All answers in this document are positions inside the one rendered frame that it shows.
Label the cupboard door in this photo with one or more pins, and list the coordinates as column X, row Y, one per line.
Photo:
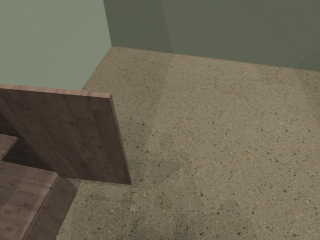
column 76, row 132

